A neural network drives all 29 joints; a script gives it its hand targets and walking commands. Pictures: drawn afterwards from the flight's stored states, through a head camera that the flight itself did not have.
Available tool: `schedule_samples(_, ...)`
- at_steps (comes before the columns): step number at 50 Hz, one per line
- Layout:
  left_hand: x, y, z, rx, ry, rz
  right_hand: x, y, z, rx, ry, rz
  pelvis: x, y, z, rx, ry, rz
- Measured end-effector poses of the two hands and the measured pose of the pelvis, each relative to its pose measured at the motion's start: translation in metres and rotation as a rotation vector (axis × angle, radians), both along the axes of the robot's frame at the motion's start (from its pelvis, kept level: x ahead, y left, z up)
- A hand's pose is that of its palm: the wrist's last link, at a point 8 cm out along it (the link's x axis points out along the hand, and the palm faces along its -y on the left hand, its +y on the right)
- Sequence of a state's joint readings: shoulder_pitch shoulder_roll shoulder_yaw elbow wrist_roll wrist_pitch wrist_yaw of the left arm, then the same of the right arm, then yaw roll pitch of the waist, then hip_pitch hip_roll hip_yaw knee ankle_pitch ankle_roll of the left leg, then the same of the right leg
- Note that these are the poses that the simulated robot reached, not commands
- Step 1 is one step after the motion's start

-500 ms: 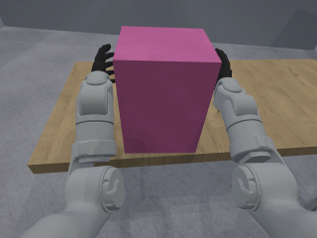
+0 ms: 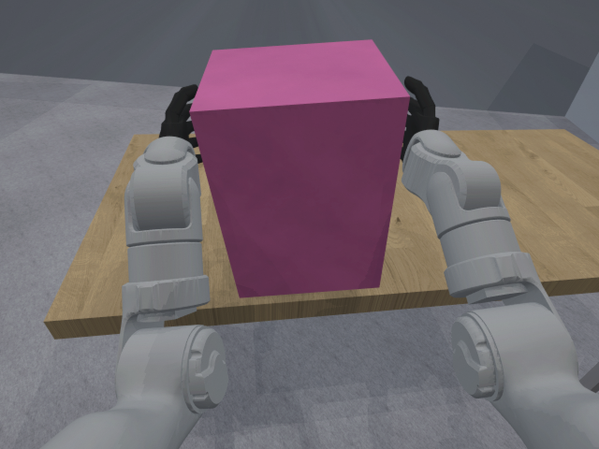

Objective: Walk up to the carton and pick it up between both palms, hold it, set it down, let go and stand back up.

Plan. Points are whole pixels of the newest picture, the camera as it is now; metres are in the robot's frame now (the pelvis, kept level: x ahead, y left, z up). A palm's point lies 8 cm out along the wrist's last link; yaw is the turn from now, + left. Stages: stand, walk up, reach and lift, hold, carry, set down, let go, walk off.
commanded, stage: reach and lift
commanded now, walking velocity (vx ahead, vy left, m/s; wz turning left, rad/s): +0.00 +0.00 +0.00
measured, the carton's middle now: (301, 176) +0.39 -0.01 +0.23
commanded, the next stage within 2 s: hold in 0.62 s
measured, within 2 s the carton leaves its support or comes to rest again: neither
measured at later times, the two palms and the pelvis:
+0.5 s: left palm (173, 129) +0.39 +0.14 +0.29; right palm (417, 123) +0.38 -0.14 +0.30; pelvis +0.01 -0.01 +0.00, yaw +1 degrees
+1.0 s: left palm (170, 120) +0.39 +0.14 +0.30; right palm (414, 110) +0.40 -0.14 +0.31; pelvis +0.01 -0.01 +0.00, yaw +0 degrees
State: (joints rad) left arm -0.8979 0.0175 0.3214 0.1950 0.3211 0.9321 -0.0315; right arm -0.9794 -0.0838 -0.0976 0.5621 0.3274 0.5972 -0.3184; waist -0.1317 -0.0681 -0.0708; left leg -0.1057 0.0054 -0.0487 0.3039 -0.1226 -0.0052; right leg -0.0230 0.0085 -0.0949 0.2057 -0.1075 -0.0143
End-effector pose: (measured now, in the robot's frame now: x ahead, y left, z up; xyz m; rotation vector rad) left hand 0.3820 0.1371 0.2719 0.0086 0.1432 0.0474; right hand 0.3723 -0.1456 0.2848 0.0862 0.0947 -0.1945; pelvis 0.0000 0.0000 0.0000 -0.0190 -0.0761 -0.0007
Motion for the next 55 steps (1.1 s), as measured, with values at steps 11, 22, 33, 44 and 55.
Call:
schedule_samples(11, 0.01, -0.009, 0.016, -0.008, -0.01, -0.004, 0.007, -0.009, 0.013, -0.008, -0.006, -0.009, -0.001, -0.005, 0.0, -0.001, 0.03, -0.006)
schedule_samples(22, 0.007, 0.001, 0.021, 0.001, -0.027, 0.007, 0.01, 0.0, 0.017, -0.006, -0.008, 0.006, 0.01, -0.008, 0.001, 0.0, 0.018, 0.01)
schedule_samples(33, 0.006, 0.003, 0.026, 0.002, -0.035, 0.007, 0.009, 0.002, 0.026, -0.012, -0.012, 0.006, 0.014, -0.005, 0.001, 0.001, 0.01, 0.002)
schedule_samples(44, 0.007, 0.004, 0.03, -0.012, 0.017, 0.047, 0.02, 0.004, 0.028, 0.008, 0.051, 0.034, 0.012, -0.004, -0.001, -0.001, 0.014, -0.011)
schedule_samples(55, 0.011, 0.003, 0.033, -0.015, -0.001, 0.047, 0.024, 0.003, 0.033, -0.006, 0.037, 0.04, 0.015, -0.008, 0.0, -0.002, 0.031, -0.004)
